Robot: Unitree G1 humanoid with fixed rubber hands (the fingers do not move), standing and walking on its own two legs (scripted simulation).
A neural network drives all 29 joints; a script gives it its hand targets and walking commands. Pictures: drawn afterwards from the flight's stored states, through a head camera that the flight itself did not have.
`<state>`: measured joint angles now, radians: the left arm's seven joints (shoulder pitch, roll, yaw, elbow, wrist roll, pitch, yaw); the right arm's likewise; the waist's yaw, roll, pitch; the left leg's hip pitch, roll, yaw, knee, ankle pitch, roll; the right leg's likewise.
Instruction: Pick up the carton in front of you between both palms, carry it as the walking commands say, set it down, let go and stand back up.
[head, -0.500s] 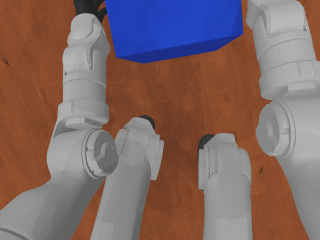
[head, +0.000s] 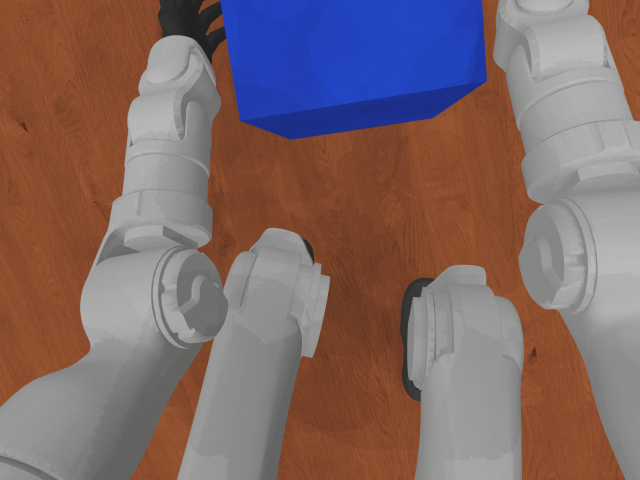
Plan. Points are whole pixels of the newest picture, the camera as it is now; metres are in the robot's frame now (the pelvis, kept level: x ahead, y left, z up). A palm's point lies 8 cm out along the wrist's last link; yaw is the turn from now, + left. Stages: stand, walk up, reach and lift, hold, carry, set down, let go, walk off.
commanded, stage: set down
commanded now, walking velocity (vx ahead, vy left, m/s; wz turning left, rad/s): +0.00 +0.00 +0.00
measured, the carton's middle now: (348, 27) +0.54 +0.07 -0.25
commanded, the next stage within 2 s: let go in 1.94 s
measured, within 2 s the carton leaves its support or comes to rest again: neither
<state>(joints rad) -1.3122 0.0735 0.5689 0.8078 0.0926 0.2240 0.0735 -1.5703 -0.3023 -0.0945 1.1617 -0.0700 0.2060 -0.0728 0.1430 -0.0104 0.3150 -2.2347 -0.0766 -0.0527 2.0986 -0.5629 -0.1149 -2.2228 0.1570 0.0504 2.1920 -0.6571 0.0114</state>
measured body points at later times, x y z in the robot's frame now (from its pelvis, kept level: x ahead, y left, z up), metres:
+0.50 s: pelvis +0.00 +0.00 -0.01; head +0.37 -0.02 +0.23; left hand +0.51 +0.22 -0.18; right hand +0.59 -0.08 -0.19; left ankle +0.12 +0.14 -0.35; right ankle +0.08 -0.10 -0.35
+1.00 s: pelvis -0.01 +0.01 -0.01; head +0.37 +0.00 +0.22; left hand +0.51 +0.26 -0.18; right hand +0.61 -0.12 -0.18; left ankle +0.12 +0.14 -0.35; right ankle +0.08 -0.10 -0.35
